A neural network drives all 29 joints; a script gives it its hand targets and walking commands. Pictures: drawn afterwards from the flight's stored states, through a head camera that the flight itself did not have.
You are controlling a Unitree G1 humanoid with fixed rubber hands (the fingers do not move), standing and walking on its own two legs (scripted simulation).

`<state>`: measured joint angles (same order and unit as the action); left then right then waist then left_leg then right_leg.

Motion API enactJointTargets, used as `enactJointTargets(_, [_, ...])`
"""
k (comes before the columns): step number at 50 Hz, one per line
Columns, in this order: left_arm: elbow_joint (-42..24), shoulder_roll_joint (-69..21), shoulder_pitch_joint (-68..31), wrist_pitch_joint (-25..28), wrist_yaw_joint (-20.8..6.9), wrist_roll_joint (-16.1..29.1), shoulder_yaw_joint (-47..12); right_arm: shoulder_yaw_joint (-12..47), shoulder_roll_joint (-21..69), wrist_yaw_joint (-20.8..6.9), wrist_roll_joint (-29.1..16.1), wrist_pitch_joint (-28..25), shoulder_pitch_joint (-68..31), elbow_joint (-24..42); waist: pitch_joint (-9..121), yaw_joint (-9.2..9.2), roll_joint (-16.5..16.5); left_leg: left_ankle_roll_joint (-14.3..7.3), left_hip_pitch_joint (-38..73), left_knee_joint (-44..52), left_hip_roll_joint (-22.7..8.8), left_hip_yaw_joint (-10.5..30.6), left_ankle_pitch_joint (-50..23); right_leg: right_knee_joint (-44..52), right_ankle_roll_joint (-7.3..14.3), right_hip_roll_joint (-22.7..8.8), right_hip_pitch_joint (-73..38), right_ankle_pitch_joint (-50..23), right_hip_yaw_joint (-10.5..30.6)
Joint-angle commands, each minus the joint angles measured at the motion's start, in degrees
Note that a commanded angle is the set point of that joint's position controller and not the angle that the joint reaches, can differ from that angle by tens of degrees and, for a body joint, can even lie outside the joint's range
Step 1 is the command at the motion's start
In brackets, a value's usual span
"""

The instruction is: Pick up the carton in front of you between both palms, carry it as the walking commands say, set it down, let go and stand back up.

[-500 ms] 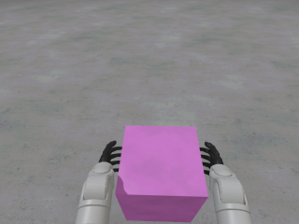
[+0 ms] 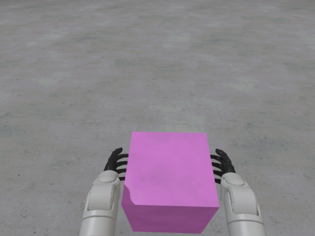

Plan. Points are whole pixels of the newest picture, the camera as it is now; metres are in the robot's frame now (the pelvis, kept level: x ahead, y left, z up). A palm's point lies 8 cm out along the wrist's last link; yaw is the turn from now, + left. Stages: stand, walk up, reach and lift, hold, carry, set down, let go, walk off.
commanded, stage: carry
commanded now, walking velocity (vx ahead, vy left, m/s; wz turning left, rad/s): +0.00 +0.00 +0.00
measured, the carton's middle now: (167, 184) +0.31 +0.00 -0.05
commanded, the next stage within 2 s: hold in 0.60 s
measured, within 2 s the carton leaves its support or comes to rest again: neither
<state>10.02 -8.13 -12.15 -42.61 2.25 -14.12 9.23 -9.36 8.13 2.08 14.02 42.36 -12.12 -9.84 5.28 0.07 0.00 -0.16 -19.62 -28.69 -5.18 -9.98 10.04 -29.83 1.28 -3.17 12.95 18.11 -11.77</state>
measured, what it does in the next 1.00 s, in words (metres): stands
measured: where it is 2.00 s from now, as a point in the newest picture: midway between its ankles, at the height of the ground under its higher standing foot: outside the picture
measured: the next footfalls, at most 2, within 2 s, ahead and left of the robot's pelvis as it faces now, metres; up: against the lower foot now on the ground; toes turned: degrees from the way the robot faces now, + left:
none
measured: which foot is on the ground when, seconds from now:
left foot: down 0.00-1.00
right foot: down 0.00-1.00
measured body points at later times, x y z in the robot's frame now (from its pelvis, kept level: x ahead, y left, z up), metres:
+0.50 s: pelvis +0.00 -0.01 +0.00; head -0.02 -0.01 +0.45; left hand +0.30 +0.14 +0.03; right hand +0.30 -0.16 +0.03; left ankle +0.05 +0.12 -0.73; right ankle -0.02 -0.09 -0.73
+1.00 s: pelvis -0.01 +0.02 +0.01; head -0.05 +0.04 +0.46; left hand +0.31 +0.10 +0.04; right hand +0.24 -0.19 +0.04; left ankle +0.06 +0.15 -0.73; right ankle -0.02 -0.09 -0.73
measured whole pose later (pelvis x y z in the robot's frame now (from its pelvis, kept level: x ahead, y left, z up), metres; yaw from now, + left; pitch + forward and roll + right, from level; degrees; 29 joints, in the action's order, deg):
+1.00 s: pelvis -0.01 +0.02 +0.01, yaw -12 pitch -8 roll +0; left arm 15.2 -8.8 -15.3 -41.6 0.3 -17.4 12.4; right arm -12.7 8.7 0.0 15.5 40.9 -14.8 -15.3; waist -1.7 -0.4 1.0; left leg 1.3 -5.3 -22.1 -0.1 3.5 9.2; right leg -22.9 0.2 1.2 3.1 12.2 2.7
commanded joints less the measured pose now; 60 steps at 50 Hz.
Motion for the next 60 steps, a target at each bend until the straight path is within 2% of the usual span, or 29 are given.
enactJointTargets(1, [-4.3,-52.7,-25.7,2.7,-14.6,15.4,-31.5,31.3,53.0,-14.2,-15.0,-2.2,-24.7,3.4,13.3,-0.01,-0.1,-0.2,8.2,2.6,-5.0,5.5,-9.4,5.9,-0.1,-6.8,-0.8,-10.0,6.3])
enactJointTargets(30, [-4.2,-52.8,-25.7,2.7,-14.6,15.5,-31.5,31.6,53.2,-14.2,-15.1,-2.2,-24.7,3.6,13.4,0.02,0.1,0.5,7.9,2.0,-4.9,4.9,-8.8,5.7,0.4,-6.8,-0.6,-12.2,6.4])
enactJointTargets(31, [-5.8,-53.6,-19.9,2.8,-15.0,14.9,-29.6,29.4,54.1,-14.6,-13.9,-2.8,-19.5,2.2,5.9,-0.58,6.1,-1.6,22.8,3.3,12.4,12.1,-16.8,10.4,0.0,5.1,-0.3,-28.7,18.9])
enactJointTargets(32, [-8.7,-50.7,-22.3,3.5,-15.2,14.8,-30.3,28.4,52.8,-14.0,-12.4,-4.1,-18.5,2.0,9.0,-1.36,4.5,-1.5,20.8,4.0,10.9,14.1,-18.5,10.0,-0.1,5.1,-5.9,-31.3,19.9])
enactJointTargets(33, [-8.7,-51.1,-22.8,3.6,-15.1,14.9,-31.4,28.2,52.7,-13.5,-12.0,-4.6,-18.8,2.6,10.7,-1.30,2.8,-1.3,19.6,4.8,11.1,13.8,-20.2,9.5,-0.4,5.7,-10.8,-35.2,19.1])
enactJointTargets(34, [-8.8,-50.5,-22.6,3.7,-15.1,14.9,-31.4,27.9,51.9,-13.0,-11.7,-4.9,-18.5,2.8,11.3,-1.60,2.1,-0.8,18.1,5.5,11.3,13.8,-19.9,9.5,-0.5,5.6,-14.8,-35.6,19.0])
enactJointTargets(36, [-8.2,-50.4,-24.6,4.1,-15.4,15.1,-31.8,27.4,51.5,-12.8,-11.1,-5.1,-20.1,1.7,9.4,-1.66,1.7,-0.1,15.3,6.8,11.7,13.7,-14.8,10.4,-0.9,5.7,-17.3,-30.1,18.3])
enactJointTargets(37, [-7.6,-50.0,-25.2,4.2,-15.7,15.1,-31.8,27.7,52.0,-12.7,-11.4,-5.2,-21.2,1.6,8.9,-1.64,2.6,-0.1,15.1,7.2,11.4,14.0,-12.1,11.3,-0.9,5.8,-17.3,-24.9,18.1])
enactJointTargets(41, [-3.4,-51.5,-24.8,4.2,-15.4,12.7,-28.8,30.7,53.3,-14.8,-14.0,-4.4,-27.7,1.9,6.4,1.57,2.9,-0.8,15.4,8.4,12.1,13.2,-5.6,12.1,-2.2,6.0,-13.5,-16.7,17.3])
enactJointTargets(43, [-1.0,-52.4,-24.9,4.1,-15.5,12.0,-27.4,30.4,53.3,-15.8,-14.1,-4.0,-28.9,0.2,4.8,2.04,2.6,-1.0,15.1,8.8,11.9,13.2,-3.3,12.1,-2.2,6.3,-12.2,-13.2,16.8])
enactJointTargets(49, [3.4,-54.9,-28.3,3.5,-16.7,11.6,-26.0,27.7,54.2,-17.4,-13.5,-3.5,-31.0,-4.4,3.5,1.18,0.3,-0.6,18.2,9.8,11.0,13.0,-0.5,12.8,-1.5,7.0,-7.2,-7.5,16.1])
enactJointTargets(55, [3.6,-56.3,-31.9,3.1,-17.7,12.4,-26.8,24.9,54.9,-18.0,-12.1,-3.7,-31.3,-6.6,4.4,-0.32,-1.3,0.3,21.2,10.6,9.7,13.7,-0.2,12.6,-0.2,8.0,-5.0,-6.0,15.6])
enactJointTargets(60, [3.8,-56.6,-32.8,3.0,-18.1,12.7,-27.1,23.8,55.3,-18.2,-11.6,-4.0,-31.7,-7.1,5.1,-0.64,-1.9,1.0,22.3,11.2,8.6,14.7,0.3,12.3,0.4,8.4,-4.4,-5.3,15.6])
